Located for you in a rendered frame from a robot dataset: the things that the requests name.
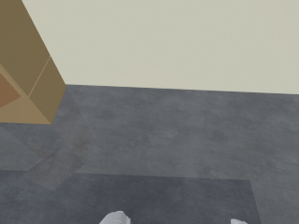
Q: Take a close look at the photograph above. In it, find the robot left thigh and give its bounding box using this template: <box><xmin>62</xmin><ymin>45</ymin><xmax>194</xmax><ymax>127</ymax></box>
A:
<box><xmin>99</xmin><ymin>212</ymin><xmax>131</xmax><ymax>224</ymax></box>

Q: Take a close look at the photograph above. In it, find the cupboard door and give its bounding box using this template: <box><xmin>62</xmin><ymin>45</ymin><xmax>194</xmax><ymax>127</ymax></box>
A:
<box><xmin>0</xmin><ymin>73</ymin><xmax>21</xmax><ymax>108</ymax></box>

